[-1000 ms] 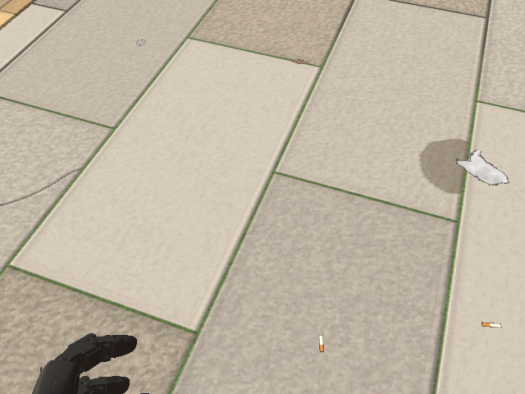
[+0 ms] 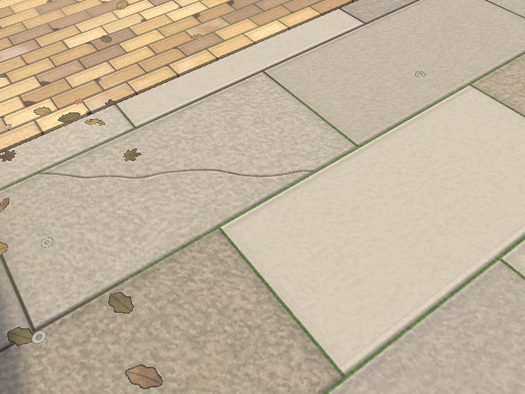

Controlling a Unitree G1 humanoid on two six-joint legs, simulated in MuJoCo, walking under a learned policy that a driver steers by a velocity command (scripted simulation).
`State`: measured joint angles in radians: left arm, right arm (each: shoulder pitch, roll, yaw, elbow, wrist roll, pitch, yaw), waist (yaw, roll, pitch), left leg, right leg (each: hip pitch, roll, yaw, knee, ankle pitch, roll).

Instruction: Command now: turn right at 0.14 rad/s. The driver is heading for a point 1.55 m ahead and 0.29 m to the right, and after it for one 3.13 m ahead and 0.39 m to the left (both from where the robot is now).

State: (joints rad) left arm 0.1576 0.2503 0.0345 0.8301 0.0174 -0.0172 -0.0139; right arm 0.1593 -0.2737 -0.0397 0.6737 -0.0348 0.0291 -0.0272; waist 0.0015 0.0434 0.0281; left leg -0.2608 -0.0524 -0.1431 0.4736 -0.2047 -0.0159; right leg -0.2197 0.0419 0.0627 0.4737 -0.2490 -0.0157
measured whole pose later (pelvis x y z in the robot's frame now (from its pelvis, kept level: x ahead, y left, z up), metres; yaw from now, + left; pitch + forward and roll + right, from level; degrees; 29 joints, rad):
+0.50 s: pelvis +0.00 -0.02 +0.00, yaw -16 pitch +1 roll +1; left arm 0.14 0.33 0.07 0.71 -0.03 0.06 -0.03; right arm 0.17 -0.29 -0.08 0.70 0.00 0.02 -0.04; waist -0.01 0.00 0.07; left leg -0.23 0.07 0.11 0.49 -0.26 -0.03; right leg -0.39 -0.04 -0.02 0.80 -0.40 0.05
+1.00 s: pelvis +0.00 -0.05 -0.01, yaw -17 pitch +0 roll -1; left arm 0.11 0.25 0.03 0.74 0.00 0.03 0.03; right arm 0.21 -0.29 -0.06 0.76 0.02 0.03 -0.02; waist -0.02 0.00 0.04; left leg -0.26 0.04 0.01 0.64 -0.36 -0.04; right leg -0.22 0.04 -0.07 0.51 -0.29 -0.06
